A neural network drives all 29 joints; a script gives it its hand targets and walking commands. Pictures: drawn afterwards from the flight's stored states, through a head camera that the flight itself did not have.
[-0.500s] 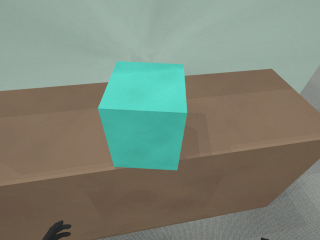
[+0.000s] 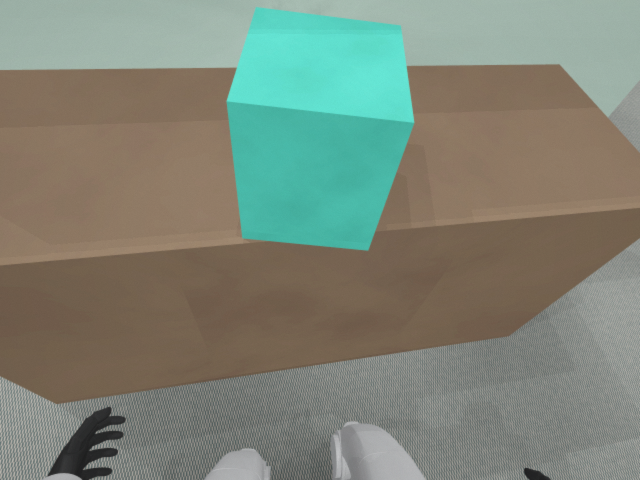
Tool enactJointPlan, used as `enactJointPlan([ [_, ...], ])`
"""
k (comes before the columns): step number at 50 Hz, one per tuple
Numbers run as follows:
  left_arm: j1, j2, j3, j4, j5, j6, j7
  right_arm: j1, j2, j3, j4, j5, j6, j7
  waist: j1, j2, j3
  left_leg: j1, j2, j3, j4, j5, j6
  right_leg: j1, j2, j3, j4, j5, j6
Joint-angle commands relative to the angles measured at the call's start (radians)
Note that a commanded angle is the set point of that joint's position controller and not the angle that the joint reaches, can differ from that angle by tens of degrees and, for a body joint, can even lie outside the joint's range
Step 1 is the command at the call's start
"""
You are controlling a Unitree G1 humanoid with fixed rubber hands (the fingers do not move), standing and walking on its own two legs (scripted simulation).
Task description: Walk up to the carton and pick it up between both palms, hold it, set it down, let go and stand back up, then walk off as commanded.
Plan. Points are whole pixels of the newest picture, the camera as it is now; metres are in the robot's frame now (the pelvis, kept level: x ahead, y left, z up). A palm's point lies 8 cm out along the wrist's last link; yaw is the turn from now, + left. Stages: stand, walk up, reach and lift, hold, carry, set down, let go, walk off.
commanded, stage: walk off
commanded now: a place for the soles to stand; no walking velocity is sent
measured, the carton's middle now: (316, 138) +0.55 +0.00 +0.08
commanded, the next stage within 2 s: none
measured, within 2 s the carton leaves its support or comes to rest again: neither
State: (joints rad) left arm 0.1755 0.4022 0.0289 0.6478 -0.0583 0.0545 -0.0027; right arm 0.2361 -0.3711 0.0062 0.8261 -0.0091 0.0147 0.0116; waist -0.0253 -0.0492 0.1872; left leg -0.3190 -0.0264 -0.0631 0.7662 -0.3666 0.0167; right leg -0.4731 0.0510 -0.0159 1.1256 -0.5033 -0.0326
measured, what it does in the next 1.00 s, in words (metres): walks backwards: right foot, then left foot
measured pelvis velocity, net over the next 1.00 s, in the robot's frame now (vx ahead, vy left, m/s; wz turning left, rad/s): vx -0.30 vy -0.03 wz -0.04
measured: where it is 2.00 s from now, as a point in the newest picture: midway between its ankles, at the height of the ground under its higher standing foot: outside the picture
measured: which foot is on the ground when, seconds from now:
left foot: down 0.00-0.26, up 0.28-0.92, down 0.94-1.00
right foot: up 0.00-0.24, down 0.26-0.92, up 0.94-1.00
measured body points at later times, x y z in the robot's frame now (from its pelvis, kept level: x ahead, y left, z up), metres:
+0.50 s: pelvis -0.14 -0.06 +0.01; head -0.08 -0.13 +0.44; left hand +0.01 +0.26 -0.03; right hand -0.06 -0.39 -0.14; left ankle -0.11 +0.12 -0.65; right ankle -0.08 -0.11 -0.71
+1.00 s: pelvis -0.30 -0.03 -0.01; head -0.27 -0.01 +0.43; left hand -0.12 +0.25 -0.11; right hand -0.34 -0.37 -0.11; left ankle -0.28 +0.07 -0.71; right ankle -0.15 -0.11 -0.67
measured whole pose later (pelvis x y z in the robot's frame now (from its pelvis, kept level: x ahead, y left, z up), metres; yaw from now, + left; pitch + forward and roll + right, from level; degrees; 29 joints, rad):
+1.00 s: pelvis -0.30 -0.03 -0.01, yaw -2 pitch -8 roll +1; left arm 0.12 0.40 0.03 0.65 -0.06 0.09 0.00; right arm 0.44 -0.45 0.01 0.80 -0.01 0.06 -0.01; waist -0.03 -0.07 0.22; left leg -0.25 -0.08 -0.02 0.82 -0.44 0.05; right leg -0.61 0.09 0.02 1.05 -0.39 -0.06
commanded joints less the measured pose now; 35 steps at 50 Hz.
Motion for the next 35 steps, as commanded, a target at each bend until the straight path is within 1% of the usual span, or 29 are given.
enactJointPlan([
  [1,0.023,0.198,0.092,0.000,0.072,0.008,0.022,-0.028,-0.322,-0.132,-0.148,-0.022,-0.022,-0.047,0.030,0.253,-0.115,0.024,0.285,-0.351,-0.329,0.498,0.193,-0.033,0.067,0.184,0.237,-0.022,0.030],
  [3,0.020,0.225,0.089,0.006,0.077,0.001,0.021,-0.033,-0.330,-0.136,-0.167,-0.010,-0.015,-0.047,0.024,0.214,-0.093,0.010,0.283,-0.358,-0.337,0.394,0.217,-0.035,0.047,0.163,0.220,-0.015,0.039],
  [4,0.029,0.208,0.089,-0.011,0.078,0.003,0.019,-0.028,-0.340,-0.138,-0.165,-0.012,-0.014,-0.046,0.026,0.260,-0.084,0.017,0.284,-0.354,-0.324,0.339,0.223,-0.039,0.039,0.164,0.176,-0.012,0.041],
  [5,-0.009,0.217,0.093,-0.016,0.079,-0.006,0.016,-0.033,-0.317,-0.130,-0.184,-0.009,-0.016,-0.052,0.011,0.269,-0.086,0.073,0.325,-0.412,-0.329,0.370,0.244,-0.059,-0.010,0.150,0.058,-0.033,0.035],
  [6,-0.015,0.210,0.089,-0.017,0.082,-0.002,0.012,0.000,-0.339,-0.135,-0.180,-0.015,-0.014,-0.047,-0.003,0.283,-0.094,0.068,0.295,-0.385,-0.324,0.378,0.237,-0.022,-0.012,0.151,0.004,-0.036,0.040],
  [7,0.012,0.211,0.087,0.010,0.076,-0.007,0.012,-0.037,-0.340,-0.140,-0.186,-0.009,-0.009,-0.045,0.009,0.320,-0.110,0.083,0.296,-0.380,-0.326,0.365,0.221,0.012,-0.044,0.142,-0.076,-0.028,0.035],
  [8,-0.003,0.202,0.089,0.000,0.076,-0.006,0.011,-0.024,-0.345,-0.137,-0.176,-0.008,-0.008,-0.041,0.007,0.308,-0.094,0.042,0.287,-0.374,-0.325,0.386,0.214,0.056,-0.043,0.110,-0.148,-0.053,0.033],
  [10,0.036,0.196,0.096,0.002,0.084,-0.007,0.007,-0.054,-0.367,-0.144,-0.178,-0.012,-0.004,-0.037,0.029,0.349,-0.098,-0.028,0.330,-0.397,-0.338,0.373,0.223,0.150,-0.067,0.108,-0.276,-0.087,0.007],
  [11,0.082,0.202,0.094,0.007,0.085,-0.016,0.009,-0.086,-0.370,-0.143,-0.185,-0.007,-0.005,-0.038,0.055,0.322,-0.103,-0.084,0.327,-0.384,-0.299,0.394,0.191,0.219,-0.094,0.134,-0.388,-0.058,0.001],
  [12,0.100,0.191,0.100,0.017,0.091,-0.022,0.005,-0.064,-0.362,-0.139,-0.176,-0.002,0.000,-0.037,0.066,0.289,-0.126,-0.148,0.275,-0.319,-0.260,0.356,0.145,0.317,-0.077,0.113,-0.506,-0.015,-0.004],
  [13,0.141,0.208,0.099,0.047,0.094,-0.031,0.010,-0.098,-0.320,-0.136,-0.160,-0.001,0.005,-0.036,0.104,0.132,-0.094,-0.239,0.175,-0.199,-0.050,0.226,0.080,0.367,-0.152,0.254,-0.711,0.088,-0.004],
  [14,0.117,0.297,0.111,0.024,0.103,-0.045,0.011,-0.047,-0.262,-0.122,-0.176,0.013,0.011,-0.035,0.082,-0.167,-0.096,-0.356,-0.083,-0.061,0.191,-0.179,0.021,0.332,-0.373,0.527,-0.820,0.385,-0.041],
  [15,0.051,0.330,0.120,0.010,0.105,-0.037,0.011,-0.068,-0.295,-0.132,-0.161,-0.006,0.022,-0.055,0.080,-0.075,-0.082,-0.276,-0.104,-0.138,0.339,-0.253,0.002,0.166,-0.437,0.577,-0.852,0.406,-0.072],
  [16,-0.044,0.312,0.117,-0.019,0.100,-0.040,0.021,-0.031,-0.319,-0.138,-0.125,-0.001,0.027,-0.057,0.051,-0.020,-0.047,-0.239,-0.106,-0.183,0.417,-0.195,0.003,0.120,-0.386,0.523,-0.846,0.282,-0.052],
  [17,-0.099,0.276,0.112,-0.041,0.093,-0.046,0.026,0.005,-0.323,-0.140,-0.118,0.007,0.020,-0.055,0.023,-0.039,-0.008,-0.243,-0.098,-0.198,0.446,-0.131,0.001,0.103,-0.319,0.427,-0.835,0.253,-0.017],
  [19,-0.111,0.248,0.120,-0.039,0.093,-0.042,0.022,0.076,-0.339,-0.140,-0.096,0.010,0.027,-0.047,0.016,-0.099,-0.019,-0.278,-0.110,-0.185,0.453,-0.077,-0.014,0.189,-0.276,0.393,-0.841,0.165,0.014],
  [20,-0.106,0.241,0.114,-0.050,0.084,-0.045,0.023,0.104,-0.338,-0.138,-0.088,0.012,0.023,-0.044,0.016,-0.077,-0.064,-0.262,-0.103,-0.190,0.461,-0.090,-0.026,0.246,-0.274,0.381,-0.809,0.214,0.008],
  [22,-0.056,0.210,0.112,-0.048,0.081,-0.048,0.025,0.101,-0.336,-0.136,-0.066,0.013,0.029,-0.039,0.042,-0.113,-0.092,-0.278,-0.102,-0.153,0.464,-0.068,-0.033,0.360,-0.264,0.359,-0.773,0.333,0.011],
  [23,-0.045,0.216,0.113,-0.040,0.084,-0.050,0.024,0.100,-0.324,-0.133,-0.063,0.014,0.030,-0.043,0.051,-0.134,-0.152,-0.266,-0.089,-0.152,0.448,-0.106,-0.039,0.399,-0.272,0.363,-0.761,0.324,-0.023],
  [24,-0.030,0.204,0.116,-0.056,0.075,-0.044,0.022,0.118,-0.317,-0.126,-0.062,0.017,0.026,-0.045,0.056,-0.134,-0.164,-0.265,-0.076,-0.140,0.434,-0.100,-0.034,0.436,-0.271,0.340,-0.749,0.361,-0.024],
  [25,-0.023,0.182,0.114,-0.045,0.074,-0.047,0.024,0.126,-0.305,-0.128,-0.065,0.015,0.024,-0.044,0.040,-0.133,-0.203,-0.258,-0.073,-0.133,0.428,-0.094,-0.028,0.470,-0.250,0.324,-0.729,0.460,-0.013],
  [26,-0.008,0.194,0.118,-0.067,0.077,-0.042,0.024,0.124,-0.311,-0.129,-0.069,0.015,0.027,-0.045,0.066,-0.163,-0.211,-0.227,-0.081,-0.120,0.432,-0.116,-0.030,0.455,-0.267,0.332,-0.730,0.440,-0.025],
  [28,-0.030,0.199,0.129,-0.088,0.075,-0.040,0.024,0.143,-0.328,-0.134,-0.046,0.014,0.028,-0.045,0.065,-0.204,-0.181,-0.210,-0.082,-0.112,0.425,-0.084,-0.033,0.395,-0.250,0.319,-0.793,0.298,0.029],
  [29,-0.016,0.196,0.127,-0.085,0.076,-0.033,0.024,0.185,-0.331,-0.135,-0.045,0.010,0.031,-0.042,0.060,-0.192,-0.212,-0.193,-0.078,-0.104,0.406,-0.092,-0.030,0.417,-0.259,0.322,-0.798,0.262,0.004],
  [30,-0.013,0.197,0.131,-0.092,0.072,-0.033,0.023,0.204,-0.332,-0.135,-0.032,0.013,0.031,-0.041,0.058,-0.184,-0.217,-0.183,-0.068,-0.106,0.390,-0.079,-0.026,0.409,-0.248,0.326,-0.820,0.162,0.021],
  [31,-0.022,0.198,0.133,-0.088,0.071,-0.034,0.026,0.194,-0.330,-0.137,-0.029,0.016,0.031,-0.036,0.056,-0.178,-0.231,-0.165,-0.075,-0.086,0.397,-0.078,-0.025,0.414,-0.243,0.311,-0.837,0.160,0.028],
  [33,-0.052,0.200,0.136,-0.094,0.083,-0.026,0.021,0.235,-0.328,-0.137,-0.023,0.005,0.037,-0.028,0.043,-0.190,-0.207,-0.122,-0.057,-0.080,0.392,-0.092,-0.022,0.311,-0.259,0.321,-0.866,0.024,0.000],
  [34,-0.048,0.199,0.135,-0.096,0.076,-0.022,0.025,0.253,-0.324,-0.139,-0.014,0.008,0.033,-0.030,0.037,-0.213,-0.214,-0.118,-0.056,-0.062,0.369,-0.088,-0.019,0.333,-0.253,0.300,-0.883,0.036,0.002],
  [35,-0.062,0.208,0.141,-0.095,0.082,-0.022,0.023,0.268,-0.324,-0.144,-0.014,0.005,0.036,-0.025,0.030,-0.190,-0.237,-0.089,-0.063,-0.054,0.352,-0.085,-0.020,0.327,-0.251,0.303,-0.895,-0.005,-0.002],
])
